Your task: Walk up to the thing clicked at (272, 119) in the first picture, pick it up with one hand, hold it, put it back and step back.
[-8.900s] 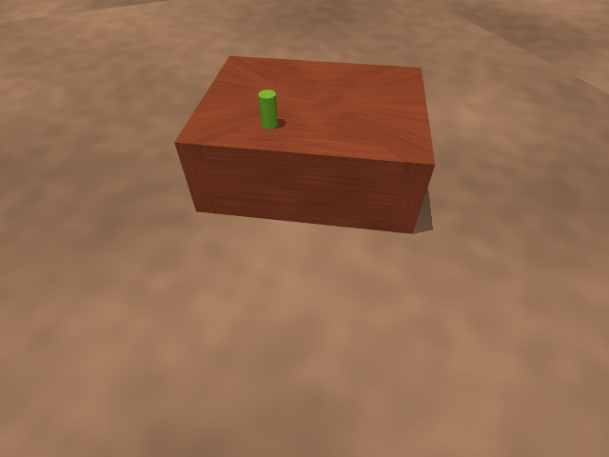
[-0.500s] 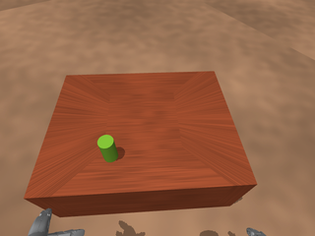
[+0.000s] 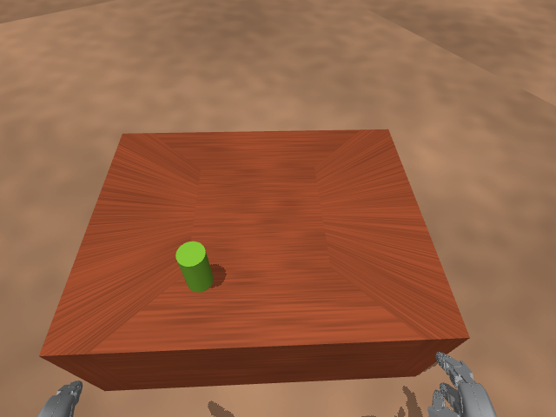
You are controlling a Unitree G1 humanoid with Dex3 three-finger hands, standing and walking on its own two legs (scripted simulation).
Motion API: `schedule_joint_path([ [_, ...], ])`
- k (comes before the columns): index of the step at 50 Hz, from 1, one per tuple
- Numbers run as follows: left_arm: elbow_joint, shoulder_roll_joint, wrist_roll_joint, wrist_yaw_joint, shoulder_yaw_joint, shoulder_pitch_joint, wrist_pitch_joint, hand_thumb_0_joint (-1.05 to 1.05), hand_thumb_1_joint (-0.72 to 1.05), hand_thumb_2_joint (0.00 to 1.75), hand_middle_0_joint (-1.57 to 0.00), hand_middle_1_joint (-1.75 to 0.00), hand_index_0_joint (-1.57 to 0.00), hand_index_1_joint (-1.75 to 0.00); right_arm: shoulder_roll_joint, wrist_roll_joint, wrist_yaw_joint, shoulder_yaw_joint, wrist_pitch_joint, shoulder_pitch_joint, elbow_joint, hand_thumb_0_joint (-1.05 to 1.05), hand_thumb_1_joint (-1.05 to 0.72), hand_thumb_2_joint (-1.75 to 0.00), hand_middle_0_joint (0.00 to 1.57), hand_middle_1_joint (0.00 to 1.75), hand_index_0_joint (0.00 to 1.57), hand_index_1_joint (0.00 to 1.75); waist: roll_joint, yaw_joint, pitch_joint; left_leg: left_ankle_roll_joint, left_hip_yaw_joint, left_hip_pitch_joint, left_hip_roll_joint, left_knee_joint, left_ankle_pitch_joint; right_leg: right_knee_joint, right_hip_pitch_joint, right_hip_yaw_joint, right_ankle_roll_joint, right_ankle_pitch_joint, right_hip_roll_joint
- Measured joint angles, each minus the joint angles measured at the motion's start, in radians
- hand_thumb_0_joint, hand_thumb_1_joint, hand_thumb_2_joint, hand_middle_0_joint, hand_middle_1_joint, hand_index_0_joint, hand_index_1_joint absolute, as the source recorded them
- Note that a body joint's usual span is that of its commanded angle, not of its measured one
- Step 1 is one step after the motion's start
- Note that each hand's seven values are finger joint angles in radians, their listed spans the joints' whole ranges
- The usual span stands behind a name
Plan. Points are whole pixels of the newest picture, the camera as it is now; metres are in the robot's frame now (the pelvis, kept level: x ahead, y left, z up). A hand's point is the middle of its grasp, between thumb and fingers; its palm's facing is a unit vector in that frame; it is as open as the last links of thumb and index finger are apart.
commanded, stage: go down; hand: left
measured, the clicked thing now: (195, 267) +0.51 +0.21 -0.28
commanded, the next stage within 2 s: none
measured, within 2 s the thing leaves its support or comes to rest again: neither
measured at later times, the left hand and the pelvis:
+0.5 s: hand out of the picture +0.13 +0.28 -0.10, palm faces +0.10 -0.94 -0.34, open 17.6 cm; pelvis -0.02 +0.00 -0.03, yaw +0 degrees
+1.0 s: hand out of the picture +0.12 +0.28 -0.10, palm faces +0.12 -0.93 -0.33, open 17.5 cm; pelvis -0.03 +0.00 -0.03, yaw +1 degrees
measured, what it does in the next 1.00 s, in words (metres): stands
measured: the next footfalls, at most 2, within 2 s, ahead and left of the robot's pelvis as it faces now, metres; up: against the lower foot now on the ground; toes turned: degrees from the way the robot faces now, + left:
none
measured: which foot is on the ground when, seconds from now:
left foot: down 0.00-1.00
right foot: down 0.00-1.00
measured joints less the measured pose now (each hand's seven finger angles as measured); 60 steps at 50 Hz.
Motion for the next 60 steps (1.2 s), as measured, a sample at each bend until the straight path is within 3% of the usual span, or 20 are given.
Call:
schedule_joint_path([
  [18,-0.242,0.010,-0.029,-0.007,0.018,0.116,0.103,-0.01,-0.57,0.03,-0.08,-0.05,-0.07,-0.05,0.015,0.002,-0.041,0.007,-0.035,0.036,-0.051,0.01,-0.87,-0.89,0.21,0.30,0.20,0.30,0.015,-0.001,-0.044,-0.001,-0.021,-0.145,0.005,0.163,-0.061,0.156,-0.134,-0.012,0.000,-0.063,0.005],
  [30,-0.316,0.017,-0.046,-0.001,0.022,0.159,0.141,-0.01,-0.59,0.04,-0.08,-0.06,-0.07,-0.05,0.017,0.003,-0.068,0.014,-0.070,0.050,-0.060,0.01,-0.87,-0.89,0.21,0.30,0.20,0.30,0.021,-0.006,-0.056,0.001,-0.031,-0.176,0.004,0.202,-0.063,0.186,-0.158,-0.019,0.001,-0.063,0.005],
  [52,-0.340,0.029,-0.061,-0.005,0.040,0.170,0.136,-0.01,-0.57,0.08,-0.07,-0.06,-0.05,-0.07,0.021,0.001,-0.094,0.026,-0.118,0.054,-0.043,0.01,-0.86,-0.89,0.21,0.30,0.20,0.30,0.023,-0.001,-0.057,0.002,-0.037,-0.191,0.004,0.214,-0.058,0.195,-0.170,-0.023,0.001,-0.058,0.007],
  [60,-0.298,0.047,-0.073,-0.017,0.069,0.110,0.101,-0.01,-0.56,0.09,-0.07,-0.06,-0.05,-0.07,0.018,-0.001,-0.102,0.031,-0.135,0.050,-0.024,0.01,-0.87,-0.89,0.21,0.30,0.20,0.30,0.018,0.001,-0.045,0.000,-0.041,-0.191,0.003,0.213,-0.057,0.197,-0.169,-0.026,0.000,-0.060,0.007],
])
